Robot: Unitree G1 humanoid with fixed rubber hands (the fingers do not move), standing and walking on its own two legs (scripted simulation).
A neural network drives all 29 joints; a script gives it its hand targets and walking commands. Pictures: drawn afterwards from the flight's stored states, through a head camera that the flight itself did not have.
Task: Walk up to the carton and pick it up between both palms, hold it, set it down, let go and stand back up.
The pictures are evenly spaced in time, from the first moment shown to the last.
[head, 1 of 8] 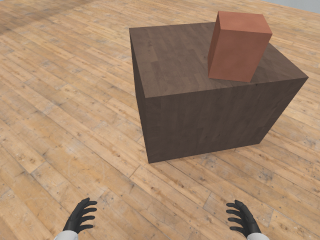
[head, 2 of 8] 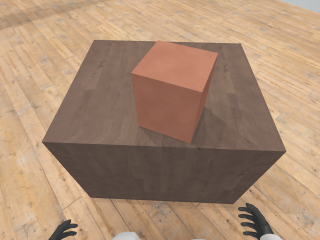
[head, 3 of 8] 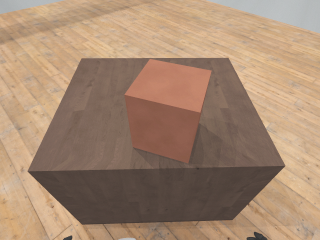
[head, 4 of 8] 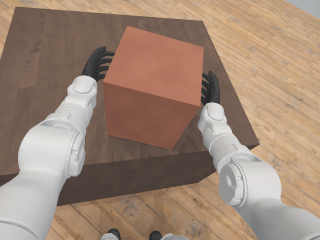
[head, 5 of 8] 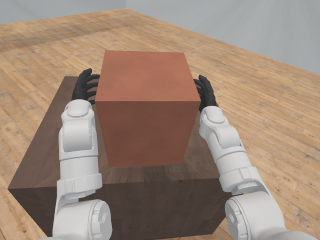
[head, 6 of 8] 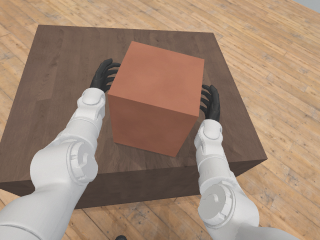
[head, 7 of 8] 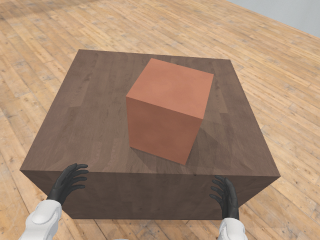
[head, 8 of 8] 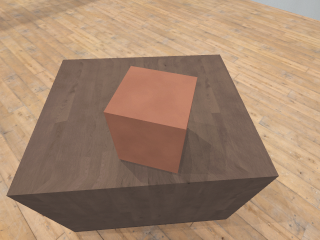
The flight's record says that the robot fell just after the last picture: no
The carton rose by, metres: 0.18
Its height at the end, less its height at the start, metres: +0.00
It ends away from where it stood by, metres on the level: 0.02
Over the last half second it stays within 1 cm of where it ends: yes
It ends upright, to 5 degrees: yes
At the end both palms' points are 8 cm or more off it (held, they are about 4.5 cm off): yes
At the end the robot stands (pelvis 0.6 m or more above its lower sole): yes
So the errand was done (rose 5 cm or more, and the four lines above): yes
